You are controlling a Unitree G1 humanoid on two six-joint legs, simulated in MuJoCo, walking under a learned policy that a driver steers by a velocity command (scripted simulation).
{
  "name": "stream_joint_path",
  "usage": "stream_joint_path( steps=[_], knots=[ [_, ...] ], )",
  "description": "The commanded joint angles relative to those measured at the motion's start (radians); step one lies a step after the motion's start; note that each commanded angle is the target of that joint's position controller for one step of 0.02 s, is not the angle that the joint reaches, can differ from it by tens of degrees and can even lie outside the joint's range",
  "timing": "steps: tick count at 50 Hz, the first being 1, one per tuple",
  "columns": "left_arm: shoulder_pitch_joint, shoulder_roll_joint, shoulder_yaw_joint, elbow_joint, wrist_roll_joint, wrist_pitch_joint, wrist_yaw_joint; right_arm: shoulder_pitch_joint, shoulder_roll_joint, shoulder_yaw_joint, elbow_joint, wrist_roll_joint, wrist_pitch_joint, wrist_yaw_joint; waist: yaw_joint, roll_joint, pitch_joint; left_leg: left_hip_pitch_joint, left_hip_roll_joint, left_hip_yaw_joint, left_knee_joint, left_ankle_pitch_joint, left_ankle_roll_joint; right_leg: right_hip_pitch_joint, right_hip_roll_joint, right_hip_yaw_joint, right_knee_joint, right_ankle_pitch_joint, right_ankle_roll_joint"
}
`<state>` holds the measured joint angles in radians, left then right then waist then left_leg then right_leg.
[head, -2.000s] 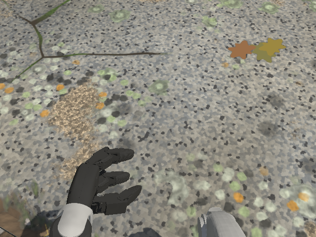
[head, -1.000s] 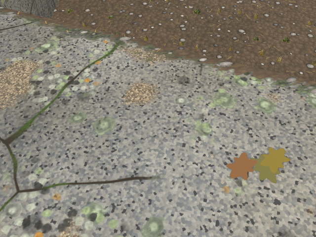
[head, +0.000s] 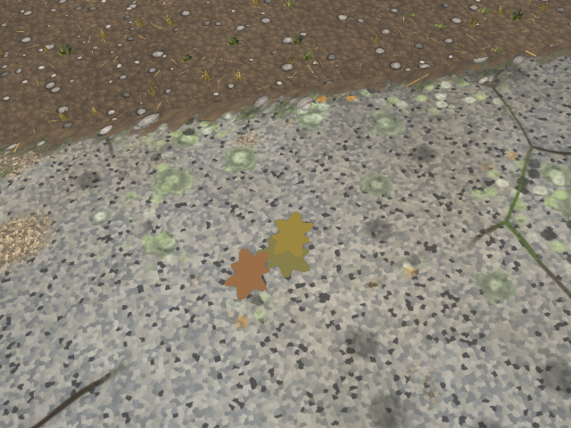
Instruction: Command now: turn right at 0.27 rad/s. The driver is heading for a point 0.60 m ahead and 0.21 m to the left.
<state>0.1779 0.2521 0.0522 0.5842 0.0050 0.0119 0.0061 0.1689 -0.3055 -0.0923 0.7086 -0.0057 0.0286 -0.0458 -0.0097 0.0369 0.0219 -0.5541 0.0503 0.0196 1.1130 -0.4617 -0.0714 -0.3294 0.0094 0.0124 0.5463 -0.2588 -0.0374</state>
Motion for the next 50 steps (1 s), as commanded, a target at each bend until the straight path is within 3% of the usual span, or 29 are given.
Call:
stream_joint_path(
  steps=[1,5,8,10,11,12,13,14,15,18,26,50],
  knots=[
    [-0.081,0.114,0.024,-0.078,0.005,-0.024,0.014,-0.003,-0.061,-0.015,-0.061,0.000,-0.009,-0.004,-0.018,-0.176,-0.140,-0.006,0.002,-0.036,0.056,0.108,-0.012,0.093,-0.215,0.187,-0.182,0.387,-0.175],
    [-0.065,0.111,0.022,-0.061,0.006,-0.020,0.017,-0.042,-0.008,0.016,-0.076,0.002,-0.010,0.001,0.016,-0.190,-0.120,0.087,0.009,-0.033,-0.225,0.099,-0.004,0.096,-0.205,0.195,-0.179,0.254,-0.179],
    [-0.039,0.118,0.021,-0.040,0.008,-0.016,0.008,-0.042,-0.025,0.015,-0.082,0.010,-0.013,0.010,0.038,-0.200,-0.092,0.162,-0.007,-0.019,-0.376,0.056,0.008,0.087,-0.222,0.252,-0.175,0.187,-0.203],
    [-0.060,0.091,0.009,-0.030,-0.005,-0.016,0.007,0.006,-0.006,0.020,-0.065,0.008,-0.021,0.017,-0.001,-0.180,-0.080,0.277,-0.020,-0.007,-0.589,0.195,0.028,0.054,-0.201,0.254,-0.148,0.176,-0.178],
    [-0.038,0.070,0.001,-0.015,-0.008,-0.022,0.006,0.028,-0.005,0.025,-0.058,-0.006,-0.027,0.022,-0.015,-0.149,-0.084,0.370,-0.009,-0.031,-0.701,0.337,0.044,0.018,-0.177,0.242,-0.141,0.154,-0.137],
    [-0.005,0.044,-0.008,-0.005,0.001,-0.032,0.005,0.048,-0.044,0.023,-0.065,-0.023,-0.033,0.020,0.001,-0.079,-0.116,0.473,0.071,-0.123,-0.704,0.519,0.071,-0.029,-0.133,0.212,-0.106,0.067,-0.078],
    [0.048,0.045,-0.003,-0.002,0.014,-0.044,-0.004,0.011,-0.110,0.009,-0.067,-0.017,-0.034,0.018,0.073,0.074,-0.108,0.463,0.117,-0.141,-0.649,0.525,0.117,-0.062,-0.051,0.122,-0.096,-0.033,-0.030],
    [0.001,0.050,-0.004,-0.002,0.026,-0.045,-0.002,-0.020,-0.043,0.020,-0.067,-0.004,-0.037,0.027,0.049,0.125,-0.109,0.339,0.099,-0.148,-0.683,0.316,0.146,0.032,-0.024,0.075,-0.089,-0.044,0.013],
    [-0.054,0.071,0.003,-0.007,0.023,-0.041,0.000,-0.043,-0.001,0.033,-0.076,-0.008,-0.041,0.032,0.030,0.098,-0.072,0.291,0.072,-0.130,-0.701,0.210,0.132,0.057,-0.024,0.075,-0.077,-0.023,0.022],
    [-0.054,0.052,0.006,-0.004,0.009,-0.028,0.005,-0.020,-0.007,0.034,-0.072,-0.012,-0.055,0.024,0.018,0.054,-0.036,0.271,0.045,-0.099,-0.693,0.186,0.099,0.046,-0.033,0.089,-0.075,0.008,0.000],
    [-0.015,0.022,0.008,0.034,0.006,-0.038,0.004,0.012,0.013,0.042,-0.077,-0.006,-0.056,0.015,0.009,-0.040,-0.046,0.299,0.022,-0.080,-0.656,0.226,0.104,0.042,-0.038,0.093,-0.073,0.050,0.008],
    [0.029,0.006,0.013,0.120,0.000,-0.033,0.029,0.077,0.046,0.042,-0.014,-0.003,-0.062,0.016,0.012,-0.042,-0.033,0.285,-0.005,-0.064,-0.659,0.274,0.109,0.092,-0.045,0.086,-0.051,0.134,0.023]
  ],
)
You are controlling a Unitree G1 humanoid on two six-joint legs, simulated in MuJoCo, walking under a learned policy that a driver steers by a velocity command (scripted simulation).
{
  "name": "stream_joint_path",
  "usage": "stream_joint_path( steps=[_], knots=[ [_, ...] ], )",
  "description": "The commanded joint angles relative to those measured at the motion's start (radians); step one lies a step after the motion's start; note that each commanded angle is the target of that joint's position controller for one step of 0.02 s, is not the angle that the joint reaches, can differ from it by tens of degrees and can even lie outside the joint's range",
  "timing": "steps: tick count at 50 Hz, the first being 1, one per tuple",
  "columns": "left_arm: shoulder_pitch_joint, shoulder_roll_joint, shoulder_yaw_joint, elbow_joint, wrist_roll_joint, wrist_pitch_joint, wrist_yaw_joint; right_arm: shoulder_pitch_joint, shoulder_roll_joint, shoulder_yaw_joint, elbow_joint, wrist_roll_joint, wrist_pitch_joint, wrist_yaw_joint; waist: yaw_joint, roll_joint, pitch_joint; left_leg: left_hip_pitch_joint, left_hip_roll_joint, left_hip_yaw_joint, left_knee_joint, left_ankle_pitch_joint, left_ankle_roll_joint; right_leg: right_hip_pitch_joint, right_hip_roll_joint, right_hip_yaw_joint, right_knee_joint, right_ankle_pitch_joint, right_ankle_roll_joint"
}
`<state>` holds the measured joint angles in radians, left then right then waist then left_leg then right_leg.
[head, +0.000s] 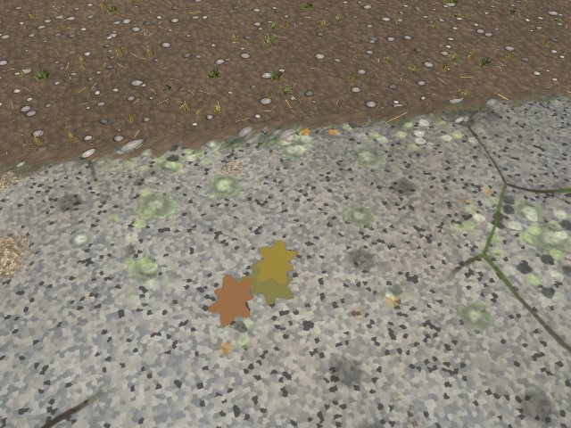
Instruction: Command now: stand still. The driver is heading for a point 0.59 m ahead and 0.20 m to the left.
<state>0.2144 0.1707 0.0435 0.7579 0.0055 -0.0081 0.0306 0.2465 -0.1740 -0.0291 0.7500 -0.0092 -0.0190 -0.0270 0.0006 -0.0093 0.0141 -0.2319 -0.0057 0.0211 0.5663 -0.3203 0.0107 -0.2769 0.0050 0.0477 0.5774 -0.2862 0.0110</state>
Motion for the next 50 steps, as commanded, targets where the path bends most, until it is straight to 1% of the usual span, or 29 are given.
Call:
stream_joint_path(
  steps=[1,2,3,4,6,7,9,10,11,13,14,15,16,17,18,22,27,31,34,36,37,38,39,40,41,42,43,46,50],
  knots=[
    [-0.006,0.087,0.022,-0.048,-0.001,-0.012,0.005,0.002,-0.086,-0.022,-0.051,0.001,-0.014,-0.003,0.002,0.004,-0.025,-0.036,0.051,-0.066,-0.114,0.134,0.028,0.040,-0.040,0.050,-0.083,0.163,-0.024],
    [0.016,0.076,0.020,-0.031,0.000,-0.010,0.006,0.025,-0.079,-0.020,-0.035,0.000,-0.012,-0.004,0.002,0.010,-0.048,-0.027,0.044,-0.061,-0.126,0.037,0.032,0.051,-0.027,0.035,-0.083,0.074,-0.025],
    [-0.010,0.158,0.049,-0.065,-0.001,-0.027,-0.043,-0.001,-0.155,-0.047,-0.076,0.000,-0.035,0.055,0.006,0.014,0.053,-0.104,0.053,-0.079,-0.209,-0.297,0.097,-0.056,0.013,0.000,-0.131,-0.273,-0.060],
    [-0.024,0.183,0.063,-0.062,0.020,-0.033,-0.056,0.051,-0.203,-0.073,-0.055,-0.018,-0.050,0.071,-0.028,0.058,0.097,-0.091,0.104,-0.151,-0.275,-0.475,0.161,-0.125,0.025,-0.007,-0.102,-0.387,-0.081],
    [-0.060,0.126,0.057,-0.075,0.061,-0.052,-0.040,0.125,-0.215,-0.087,-0.038,-0.026,-0.082,0.036,-0.065,0.165,0.097,0.071,0.348,-0.443,-0.428,-0.517,0.304,-0.248,0.014,-0.056,0.086,-0.178,-0.074],
    [-0.099,0.104,0.048,-0.087,0.062,-0.072,-0.023,0.101,-0.166,-0.068,-0.059,-0.023,-0.098,0.005,-0.082,0.169,0.074,0.071,0.400,-0.508,-0.478,-0.425,0.312,-0.247,-0.021,0.007,0.216,-0.208,-0.086],
    [-0.077,0.089,0.046,-0.108,0.057,-0.092,-0.011,-0.027,-0.111,-0.037,-0.084,-0.010,-0.120,-0.028,-0.005,0.137,0.024,0.030,0.341,-0.383,-0.492,-0.281,0.238,-0.150,-0.046,0.000,0.238,-0.245,-0.103],
    [-0.078,0.077,0.040,-0.074,-0.093,-0.085,-0.020,-0.006,-0.222,-0.067,-0.044,0.050,-0.071,-0.011,-0.006,0.184,0.074,0.145,0.221,-0.267,-0.377,-0.114,0.186,-0.236,-0.042,-0.040,0.046,-0.191,-0.087],
    [-0.072,0.097,0.039,-0.064,-0.079,-0.088,-0.024,0.037,-0.215,-0.073,-0.042,0.065,-0.045,-0.005,-0.027,0.119,0.032,0.160,0.180,-0.192,-0.329,-0.023,0.168,-0.152,0.001,-0.088,-0.069,-0.094,-0.062],
    [0.036,0.101,0.046,-0.013,-0.038,-0.087,-0.038,0.060,-0.221,-0.074,-0.035,0.056,-0.015,0.000,0.015,0.120,-0.028,0.050,0.167,-0.162,-0.257,0.027,0.164,0.105,0.048,-0.136,-0.178,0.099,-0.032],
    [0.134,0.125,0.055,0.012,-0.044,-0.081,-0.038,0.037,-0.181,-0.062,-0.043,0.046,-0.018,0.006,0.061,0.121,-0.063,-0.050,0.153,-0.145,-0.186,0.018,0.135,0.249,0.017,-0.093,-0.173,0.095,-0.042],
    [0.255,0.187,0.070,0.027,-0.038,-0.079,-0.029,-0.015,-0.099,-0.037,-0.064,0.028,-0.026,0.015,0.115,-0.002,-0.085,-0.216,0.079,-0.054,0.060,0.001,0.073,0.396,-0.127,0.106,-0.236,0.009,-0.092],
    [0.330,0.334,0.104,0.029,-0.028,-0.075,-0.027,-0.035,-0.047,-0.020,-0.118,0.034,-0.049,0.014,0.131,-0.285,-0.075,-0.519,-0.025,0.026,0.348,-0.175,0.013,0.512,-0.344,0.475,-0.328,-0.129,-0.250],
    [0.331,0.275,0.090,0.024,-0.012,-0.086,-0.026,-0.073,-0.127,-0.037,-0.125,0.058,-0.067,0.015,0.148,-0.207,-0.025,-0.664,0.021,-0.086,0.573,-0.278,0.013,0.476,-0.416,0.598,-0.369,-0.241,-0.343],
    [0.284,0.213,0.068,0.013,-0.008,-0.095,-0.023,-0.079,-0.162,-0.047,-0.121,0.078,-0.074,0.025,0.119,-0.136,0.043,-0.752,0.055,-0.144,0.655,-0.186,0.040,0.463,-0.392,0.517,-0.369,-0.279,-0.313],
    [0.141,0.150,0.037,-0.018,0.003,-0.102,-0.029,-0.062,-0.140,-0.042,-0.089,0.047,-0.065,0.052,0.037,-0.074,0.073,-0.676,0.105,-0.145,0.600,0.082,0.029,0.307,-0.276,0.162,-0.431,0.096,-0.200],
    [0.116,0.212,0.048,-0.014,0.001,-0.108,-0.014,-0.172,-0.093,-0.011,-0.133,0.031,-0.052,0.069,0.050,-0.051,0.092,-0.488,0.096,-0.029,0.270,0.335,-0.012,0.140,-0.206,-0.100,-0.476,0.288,-0.167],
    [0.180,0.248,0.056,0.028,-0.023,-0.095,-0.008,-0.264,-0.107,-0.008,-0.179,0.036,-0.052,0.086,0.072,-0.045,0.119,-0.445,0.077,0.016,0.093,0.346,0.041,0.254,-0.255,-0.155,-0.462,0.395,-0.152],
    [0.166,0.288,0.067,0.027,-0.021,-0.072,-0.004,-0.205,-0.170,-0.037,-0.189,0.035,-0.043,0.092,0.007,-0.095,0.021,-0.320,-0.007,0.083,0.073,0.226,0.110,0.377,-0.273,-0.208,-0.254,0.925,-0.116],
    [0.145,0.302,0.067,0.012,-0.023,-0.054,0.000,0.061,-0.261,-0.089,-0.131,0.038,-0.029,0.076,-0.142,-0.082,-0.137,0.059,-0.083,0.097,0.021,0.221,0.169,0.270,-0.223,-0.245,0.127,1.021,-0.068],
    [0.166,0.258,0.048,-0.016,-0.004,-0.062,0.001,0.205,-0.340,-0.116,-0.105,0.034,-0.013,0.054,-0.183,0.050,-0.237,0.379,0.066,-0.151,0.017,0.191,0.219,0.001,-0.166,-0.238,0.456,0.620,-0.030],
    [0.287,0.106,-0.004,-0.065,0.014,-0.090,-0.022,0.160,-0.417,-0.114,-0.120,0.032,-0.027,0.057,-0.037,0.284,-0.377,0.661,0.322,-0.761,-0.131,-0.059,0.416,-0.392,0.041,-0.087,0.819,-0.293,0.020],
    [0.154,0.212,0.017,-0.074,-0.020,-0.126,-0.035,0.189,-0.320,-0.096,-0.131,0.029,-0.031,0.056,-0.133,0.162,-0.428,0.643,0.324,-0.867,-0.273,-0.187,0.392,-0.480,0.016,0.087,0.909,-0.248,0.002],
    [0.068,0.244,0.023,-0.108,-0.051,-0.139,-0.038,0.146,-0.279,-0.084,-0.122,0.022,-0.037,0.057,-0.120,0.118,-0.251,0.508,0.296,-0.719,-0.293,-0.145,0.333,-0.543,-0.028,0.064,0.882,-0.147,-0.017],
    [0.043,0.237,0.017,-0.119,-0.033,-0.147,-0.029,0.069,-0.261,-0.076,-0.136,0.026,-0.042,0.058,-0.068,0.001,-0.153,0.327,0.258,-0.603,-0.299,-0.038,0.304,-0.511,-0.077,0.055,0.795,-0.055,-0.023],
    [0.040,0.236,0.022,-0.118,-0.010,-0.145,-0.020,0.004,-0.242,-0.070,-0.152,0.019,-0.044,0.058,-0.024,-0.016,-0.100,0.182,0.214,-0.509,-0.309,0.070,0.286,-0.447,-0.107,0.048,0.723,-0.009,-0.017],
    [0.074,0.240,0.027,-0.115,-0.002,-0.131,-0.019,-0.035,-0.227,-0.065,-0.169,0.003,-0.049,0.055,0.018,0.014,-0.082,0.082,0.182,-0.456,-0.332,0.139,0.285,-0.380,-0.132,0.060,0.692,0.017,-0.014],
    [0.083,0.219,0.024,-0.116,0.016,-0.095,-0.012,-0.042,-0.227,-0.065,-0.153,0.012,-0.060,0.045,0.044,0.039,-0.049,-0.059,0.144,-0.362,-0.364,0.259,0.299,-0.344,-0.139,0.034,0.590,0.049,0.029],
    [-0.079,0.188,0.010,-0.161,0.020,-0.090,-0.004,0.025,-0.257,-0.070,-0.119,0.021,-0.055,0.023,-0.012,0.046,-0.010,-0.090,0.089,-0.290,-0.350,0.283,0.259,-0.375,-0.106,0.019,0.305,0.274,0.064]
  ],
)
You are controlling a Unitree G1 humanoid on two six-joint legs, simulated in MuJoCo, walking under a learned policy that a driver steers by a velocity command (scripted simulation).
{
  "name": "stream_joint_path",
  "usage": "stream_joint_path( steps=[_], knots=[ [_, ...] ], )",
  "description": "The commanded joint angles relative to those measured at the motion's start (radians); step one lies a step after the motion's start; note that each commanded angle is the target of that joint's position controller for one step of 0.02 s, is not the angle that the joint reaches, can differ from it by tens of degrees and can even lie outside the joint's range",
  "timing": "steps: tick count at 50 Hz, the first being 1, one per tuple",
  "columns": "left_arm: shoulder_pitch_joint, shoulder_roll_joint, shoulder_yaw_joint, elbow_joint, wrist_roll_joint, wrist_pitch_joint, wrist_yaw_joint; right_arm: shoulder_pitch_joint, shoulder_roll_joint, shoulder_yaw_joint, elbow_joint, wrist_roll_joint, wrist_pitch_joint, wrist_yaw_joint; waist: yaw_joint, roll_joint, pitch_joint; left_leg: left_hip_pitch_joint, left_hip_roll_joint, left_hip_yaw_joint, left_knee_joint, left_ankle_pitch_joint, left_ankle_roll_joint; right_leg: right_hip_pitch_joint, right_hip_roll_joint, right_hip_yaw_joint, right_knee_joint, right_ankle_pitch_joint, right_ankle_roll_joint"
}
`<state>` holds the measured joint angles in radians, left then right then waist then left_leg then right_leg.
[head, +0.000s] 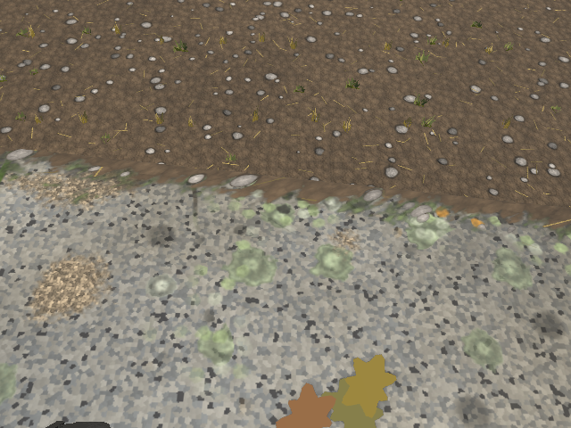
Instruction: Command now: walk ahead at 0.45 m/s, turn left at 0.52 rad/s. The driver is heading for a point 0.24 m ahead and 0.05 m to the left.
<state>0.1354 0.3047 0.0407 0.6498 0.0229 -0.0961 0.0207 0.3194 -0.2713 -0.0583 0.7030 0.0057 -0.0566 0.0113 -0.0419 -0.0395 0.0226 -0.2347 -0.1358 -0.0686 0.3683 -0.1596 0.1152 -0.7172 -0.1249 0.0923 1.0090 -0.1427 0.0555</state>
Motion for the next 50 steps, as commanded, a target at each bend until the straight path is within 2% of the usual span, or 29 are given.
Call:
stream_joint_path(
  steps=[1,3,6,8,9,10,11,12,13,14,15,16,17,18,19,20,22,24,25,26,27,28,29,31,34,41,50],
  knots=[
    [-0.037,0.045,0.009,-0.058,0.001,-0.005,0.003,-0.040,-0.160,-0.040,-0.063,0.009,-0.014,-0.018,0.015,0.085,-0.013,-0.080,0.204,-0.173,-0.129,0.176,0.134,0.085,0.043,-0.034,-0.222,0.188,0.018],
    [-0.100,0.026,0.000,-0.063,0.000,-0.017,-0.009,-0.003,-0.159,-0.039,-0.040,0.015,-0.004,-0.025,-0.019,0.104,-0.027,-0.072,0.184,-0.135,-0.075,0.285,0.099,0.167,0.092,-0.068,-0.366,0.280,0.013],
    [-0.139,0.046,0.008,-0.072,-0.009,-0.029,-0.031,0.049,-0.149,-0.033,-0.009,0.014,0.012,-0.032,-0.044,0.132,-0.057,0.030,0.220,-0.183,0.011,0.329,0.080,0.200,0.124,-0.061,-0.456,0.305,-0.014],
    [-0.118,0.071,0.020,-0.070,-0.004,-0.033,-0.040,0.046,-0.135,-0.028,-0.005,0.007,0.023,-0.037,-0.025,0.147,-0.079,0.124,0.248,-0.240,0.099,0.377,0.062,0.211,0.134,-0.047,-0.511,0.224,-0.050],
    [-0.078,0.077,0.026,-0.059,0.000,-0.037,-0.043,0.029,-0.131,-0.026,-0.007,0.003,0.027,-0.039,0.000,0.155,-0.093,0.146,0.245,-0.251,0.151,0.414,0.048,0.256,0.137,-0.053,-0.545,0.215,-0.072],
    [-0.014,0.082,0.030,-0.043,0.010,-0.045,-0.041,0.000,-0.120,-0.021,-0.015,0.004,0.029,-0.039,0.043,0.148,-0.116,0.139,0.206,-0.232,0.233,0.461,0.020,0.361,0.129,-0.071,-0.622,0.327,-0.100],
    [0.070,0.129,0.036,-0.039,0.029,-0.052,-0.035,-0.003,-0.082,-0.008,-0.040,-0.011,0.023,-0.037,0.071,0.091,-0.226,0.050,0.149,-0.201,0.401,0.333,-0.023,0.592,0.005,0.024,-0.555,0.672,-0.156],
    [0.142,0.162,0.042,-0.026,0.044,-0.036,-0.029,0.165,-0.040,0.009,-0.011,-0.007,0.015,-0.032,0.041,-0.150,-0.374,-0.216,0.030,-0.142,0.720,-0.217,-0.108,0.948,-0.247,0.286,-0.479,1.003,-0.358],
    [0.194,0.096,0.034,0.003,0.000,-0.017,-0.035,0.226,-0.100,0.007,0.010,-0.001,0.015,-0.022,0.052,-0.216,-0.481,-0.316,0.039,-0.143,0.850,-0.555,-0.141,1.013,-0.327,0.460,-0.505,0.814,-0.427],
    [0.160,0.071,0.027,-0.012,-0.021,0.000,-0.034,0.145,-0.166,-0.014,0.007,0.013,0.031,-0.022,0.078,-0.107,-0.390,-0.363,0.081,-0.147,0.925,-0.507,-0.162,0.916,-0.279,0.436,-0.555,0.523,-0.387],
    [0.094,0.052,0.018,-0.021,-0.016,0.016,-0.029,0.045,-0.161,-0.016,-0.014,0.017,0.053,-0.029,0.074,-0.037,-0.285,-0.387,0.110,-0.104,0.932,-0.441,-0.177,0.793,-0.226,0.368,-0.599,0.325,-0.336],
    [0.022,0.025,0.002,-0.027,-0.011,0.027,-0.028,-0.007,-0.145,-0.014,-0.028,0.009,0.075,-0.035,0.053,-0.014,-0.185,-0.373,0.139,-0.084,0.863,-0.405,-0.184,0.640,-0.184,0.302,-0.647,0.205,-0.310],
    [-0.033,0.022,-0.003,-0.027,-0.005,0.035,-0.027,-0.016,-0.118,-0.011,-0.033,0.003,0.093,-0.039,0.019,-0.044,-0.124,-0.304,0.174,-0.066,0.742,-0.378,-0.185,0.506,-0.138,0.240,-0.691,0.118,-0.277],
    [-0.065,0.037,0.004,-0.023,0.002,0.043,-0.029,0.007,-0.079,-0.001,-0.022,0.000,0.102,-0.042,-0.001,-0.081,-0.090,-0.206,0.166,-0.015,0.628,-0.354,-0.188,0.391,-0.076,0.155,-0.720,0.108,-0.252],
    [-0.072,0.044,0.008,-0.018,0.005,0.046,-0.030,0.031,-0.049,0.007,-0.008,-0.005,0.102,-0.045,-0.005,-0.109,-0.089,-0.130,0.153,0.018,0.546,-0.341,-0.190,0.344,-0.043,0.097,-0.725,0.157,-0.251],
    [-0.058,0.047,0.011,-0.009,0.005,0.048,-0.029,0.037,-0.034,0.012,-0.001,-0.012,0.096,-0.045,0.002,-0.120,-0.113,-0.086,0.152,0.027,0.475,-0.314,-0.188,0.357,-0.038,0.074,-0.715,0.198,-0.259],
    [-0.037,0.048,0.011,0.006,-0.005,0.053,-0.026,0.043,-0.041,0.010,0.013,-0.011,0.088,-0.042,0.007,-0.106,-0.164,-0.014,0.153,0.034,0.343,-0.177,-0.174,0.395,-0.056,0.074,-0.689,0.172,-0.272],
    [-0.041,0.037,0.004,0.015,-0.018,0.061,-0.023,0.037,-0.039,0.008,0.022,-0.019,0.087,-0.037,-0.007,-0.085,-0.159,0.087,0.139,0.056,0.182,-0.025,-0.145,0.358,-0.039,0.062,-0.675,-0.030,-0.239],
    [-0.013,0.014,-0.006,0.030,-0.017,0.061,-0.025,0.006,-0.050,0.007,0.007,-0.034,0.088,-0.036,0.000,-0.065,-0.134,0.117,0.158,0.028,0.135,0.007,-0.124,0.319,-0.015,0.059,-0.676,-0.175,-0.187],
    [0.003,-0.001,-0.012,0.039,-0.007,0.059,-0.028,-0.025,-0.088,0.002,-0.018,-0.044,0.088,-0.040,0.016,-0.012,-0.096,0.112,0.227,-0.056,0.092,0.003,-0.091,0.282,0.020,0.038,-0.645,-0.306,-0.130],
    [0.040,0.007,-0.007,0.035,-0.002,0.058,-0.032,-0.069,-0.148,-0.013,-0.019,-0.033,0.090,-0.045,0.077,0.118,-0.043,-0.018,0.246,-0.088,0.075,-0.174,-0.048,0.316,0.093,-0.034,-0.623,-0.307,-0.086],
    [0.012,0.013,-0.006,0.041,0.003,0.059,-0.029,-0.083,-0.096,-0.005,-0.014,-0.030,0.085,-0.042,0.057,0.142,-0.021,-0.125,0.222,-0.078,0.037,-0.336,-0.043,0.410,0.109,-0.065,-0.580,-0.229,-0.060],
    [0.005,0.015,-0.003,0.045,-0.002,0.060,-0.026,-0.091,-0.063,0.005,-0.010,-0.034,0.077,-0.041,0.056,0.144,0.001,-0.156,0.209,-0.070,0.024,-0.350,-0.059,0.437,0.110,-0.067,-0.559,-0.183,-0.059],
    [0.026,0.010,-0.002,0.064,-0.006,0.063,-0.018,-0.095,-0.053,0.008,-0.007,-0.030,0.057,-0.040,0.056,0.140,0.004,-0.137,0.198,-0.054,0.045,-0.234,-0.085,0.445,0.104,-0.062,-0.540,-0.113,-0.074],
    [0.038,0.002,-0.001,0.082,-0.008,0.058,-0.017,-0.060,-0.057,0.007,0.007,-0.019,0.042,-0.042,0.046,0.090,-0.032,-0.074,0.193,-0.043,0.096,-0.077,-0.090,0.458,0.099,-0.061,-0.524,-0.004,-0.081],
    [0.041,0.006,0.005,0.125,-0.017,0.069,-0.009,-0.055,-0.047,0.007,0.021,-0.014,0.043,-0.043,0.043,0.047,-0.060,-0.034,0.178,-0.024,0.127,0.069,-0.085,0.504,0.091,-0.057,-0.492,0.121,-0.075],
    [0.035,0.016,0.015,0.194,-0.021,0.092,0.011,-0.055,-0.035,0.006,0.071,-0.012,0.041,-0.042,0.050,0.046,-0.046,-0.024,0.168,-0.010,0.108,0.106,-0.086,0.537,0.086,-0.052,-0.492,0.139,-0.067]
  ],
)
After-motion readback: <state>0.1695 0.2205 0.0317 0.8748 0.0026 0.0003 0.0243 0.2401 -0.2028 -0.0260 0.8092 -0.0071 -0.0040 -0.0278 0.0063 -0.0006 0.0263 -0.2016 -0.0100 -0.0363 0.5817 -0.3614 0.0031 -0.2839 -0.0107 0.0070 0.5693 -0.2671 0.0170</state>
